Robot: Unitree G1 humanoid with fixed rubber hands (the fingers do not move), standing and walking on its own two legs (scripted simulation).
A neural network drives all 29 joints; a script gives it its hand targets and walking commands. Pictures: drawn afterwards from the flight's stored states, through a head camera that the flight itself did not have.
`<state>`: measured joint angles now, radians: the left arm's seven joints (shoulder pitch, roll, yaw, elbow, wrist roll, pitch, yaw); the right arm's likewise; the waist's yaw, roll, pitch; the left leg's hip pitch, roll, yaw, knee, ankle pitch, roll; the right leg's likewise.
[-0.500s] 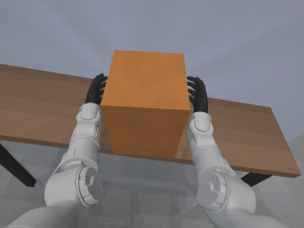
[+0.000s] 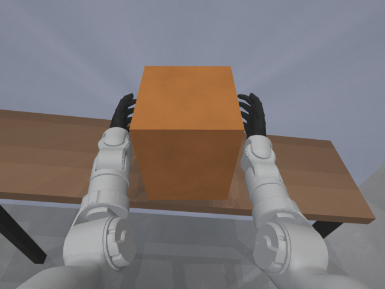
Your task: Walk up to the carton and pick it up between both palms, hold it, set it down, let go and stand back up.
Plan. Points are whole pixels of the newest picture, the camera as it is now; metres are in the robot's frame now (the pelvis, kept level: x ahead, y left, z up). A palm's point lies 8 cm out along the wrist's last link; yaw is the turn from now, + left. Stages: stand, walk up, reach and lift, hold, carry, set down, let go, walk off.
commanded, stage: reach and lift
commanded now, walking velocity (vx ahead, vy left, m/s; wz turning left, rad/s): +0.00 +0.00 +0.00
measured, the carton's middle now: (187, 135) +0.43 +0.04 +0.09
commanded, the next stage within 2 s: hold in 1.98 s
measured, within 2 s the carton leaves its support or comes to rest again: neither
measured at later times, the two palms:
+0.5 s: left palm (122, 128) +0.37 +0.18 +0.15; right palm (266, 131) +0.38 -0.11 +0.18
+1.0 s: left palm (122, 118) +0.35 +0.17 +0.19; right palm (280, 117) +0.36 -0.12 +0.23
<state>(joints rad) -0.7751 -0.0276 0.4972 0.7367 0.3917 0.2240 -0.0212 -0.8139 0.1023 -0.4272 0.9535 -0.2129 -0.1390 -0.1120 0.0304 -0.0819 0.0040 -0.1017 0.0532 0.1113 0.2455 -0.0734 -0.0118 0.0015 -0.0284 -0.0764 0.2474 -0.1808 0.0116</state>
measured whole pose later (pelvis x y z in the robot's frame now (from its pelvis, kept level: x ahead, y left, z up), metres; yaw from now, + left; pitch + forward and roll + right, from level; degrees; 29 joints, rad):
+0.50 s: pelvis -0.02 +0.00 +0.00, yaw +2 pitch -7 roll -1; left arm -0.72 -0.02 0.39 0.50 0.35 0.47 -0.01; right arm -0.81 0.04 -0.21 0.86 0.00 0.02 -0.14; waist -0.04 -0.09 0.03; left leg -0.09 0.06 0.08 0.30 -0.08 -0.01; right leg 0.04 -0.02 -0.10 0.28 -0.19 0.01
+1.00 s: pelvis -0.02 +0.00 +0.00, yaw +2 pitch -9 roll -1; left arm -0.75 -0.02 0.37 0.37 0.35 0.67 0.00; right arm -0.90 0.00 -0.15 0.84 0.10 0.18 -0.14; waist -0.09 -0.09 -0.01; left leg -0.07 0.05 0.07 0.30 -0.08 -0.01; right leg 0.05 -0.02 -0.10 0.30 -0.19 0.01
